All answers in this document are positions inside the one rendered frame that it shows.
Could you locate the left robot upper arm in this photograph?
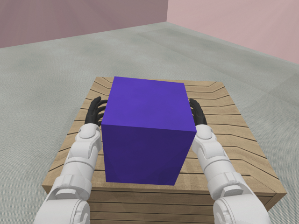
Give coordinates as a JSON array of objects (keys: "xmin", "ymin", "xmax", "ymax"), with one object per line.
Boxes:
[{"xmin": 35, "ymin": 199, "xmax": 90, "ymax": 224}]

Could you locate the robot right forearm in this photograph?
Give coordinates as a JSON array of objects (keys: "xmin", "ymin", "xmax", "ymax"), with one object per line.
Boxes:
[{"xmin": 192, "ymin": 124, "xmax": 271, "ymax": 224}]

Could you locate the robot left hand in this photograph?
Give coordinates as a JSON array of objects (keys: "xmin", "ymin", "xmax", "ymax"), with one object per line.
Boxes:
[{"xmin": 85, "ymin": 96, "xmax": 108, "ymax": 127}]

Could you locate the robot right hand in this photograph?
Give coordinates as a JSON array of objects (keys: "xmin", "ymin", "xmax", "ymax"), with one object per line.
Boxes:
[{"xmin": 189, "ymin": 98, "xmax": 207, "ymax": 126}]

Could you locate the right robot upper arm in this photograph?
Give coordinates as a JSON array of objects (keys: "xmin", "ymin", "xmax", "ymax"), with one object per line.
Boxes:
[{"xmin": 213, "ymin": 194, "xmax": 270, "ymax": 224}]

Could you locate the robot left forearm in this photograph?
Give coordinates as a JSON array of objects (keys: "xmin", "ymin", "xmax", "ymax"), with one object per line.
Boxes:
[{"xmin": 33, "ymin": 123, "xmax": 102, "ymax": 224}]

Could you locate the pedestal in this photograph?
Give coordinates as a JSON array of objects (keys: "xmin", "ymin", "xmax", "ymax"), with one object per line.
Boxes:
[{"xmin": 42, "ymin": 77, "xmax": 287, "ymax": 224}]

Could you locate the carton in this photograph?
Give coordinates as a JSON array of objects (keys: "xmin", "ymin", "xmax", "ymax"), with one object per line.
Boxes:
[{"xmin": 101, "ymin": 77, "xmax": 197, "ymax": 186}]

